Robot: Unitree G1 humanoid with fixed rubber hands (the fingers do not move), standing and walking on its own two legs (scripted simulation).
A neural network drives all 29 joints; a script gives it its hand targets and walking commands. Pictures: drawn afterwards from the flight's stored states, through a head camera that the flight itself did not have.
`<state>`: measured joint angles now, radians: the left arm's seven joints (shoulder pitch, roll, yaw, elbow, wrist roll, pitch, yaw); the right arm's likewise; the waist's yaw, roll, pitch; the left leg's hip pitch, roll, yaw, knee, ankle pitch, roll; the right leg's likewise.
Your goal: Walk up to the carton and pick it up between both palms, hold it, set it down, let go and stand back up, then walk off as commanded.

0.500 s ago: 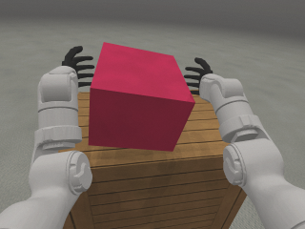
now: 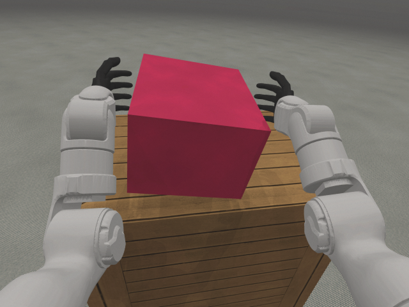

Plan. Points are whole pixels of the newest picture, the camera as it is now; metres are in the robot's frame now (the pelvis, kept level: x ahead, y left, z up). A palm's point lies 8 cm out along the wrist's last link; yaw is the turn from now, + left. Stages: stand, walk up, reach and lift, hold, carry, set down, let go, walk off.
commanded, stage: hold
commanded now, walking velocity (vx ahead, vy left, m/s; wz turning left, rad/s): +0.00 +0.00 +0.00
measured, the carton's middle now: (190, 122) +0.45 +0.01 +0.21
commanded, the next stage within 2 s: none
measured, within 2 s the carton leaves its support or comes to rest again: neither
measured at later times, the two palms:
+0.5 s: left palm (100, 96) +0.36 +0.17 +0.30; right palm (280, 100) +0.37 -0.16 +0.30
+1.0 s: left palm (95, 92) +0.35 +0.17 +0.31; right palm (284, 95) +0.36 -0.16 +0.31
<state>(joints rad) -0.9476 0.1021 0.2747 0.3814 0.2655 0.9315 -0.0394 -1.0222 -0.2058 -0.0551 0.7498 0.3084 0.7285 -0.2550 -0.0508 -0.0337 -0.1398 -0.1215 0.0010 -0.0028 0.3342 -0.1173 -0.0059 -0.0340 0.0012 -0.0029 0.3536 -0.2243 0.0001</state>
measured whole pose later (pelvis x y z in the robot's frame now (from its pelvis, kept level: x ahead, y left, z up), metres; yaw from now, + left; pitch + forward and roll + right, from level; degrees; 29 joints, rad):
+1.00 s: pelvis +0.00 +0.00 +0.00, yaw +0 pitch -4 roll +0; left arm -0.95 0.07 0.37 0.37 0.27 0.92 -0.04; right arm -1.04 -0.20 -0.05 0.73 0.32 0.71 -0.27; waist -0.05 -0.03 -0.20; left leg -0.14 0.00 0.00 0.34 -0.12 -0.01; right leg -0.05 0.00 0.00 0.35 -0.23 0.00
